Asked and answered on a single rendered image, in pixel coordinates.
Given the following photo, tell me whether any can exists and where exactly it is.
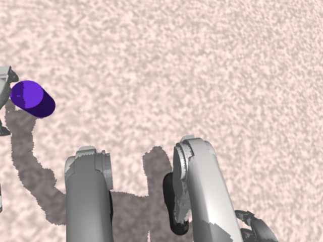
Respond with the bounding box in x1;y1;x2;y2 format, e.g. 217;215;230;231
10;80;56;117

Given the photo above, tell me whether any right robot foot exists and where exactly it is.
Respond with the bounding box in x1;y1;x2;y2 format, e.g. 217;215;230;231
163;172;189;235

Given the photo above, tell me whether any right robot hand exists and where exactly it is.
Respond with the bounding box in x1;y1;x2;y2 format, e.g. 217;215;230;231
235;210;278;242

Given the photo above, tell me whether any left robot hand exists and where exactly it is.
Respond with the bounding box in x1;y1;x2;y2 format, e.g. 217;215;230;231
0;66;19;136

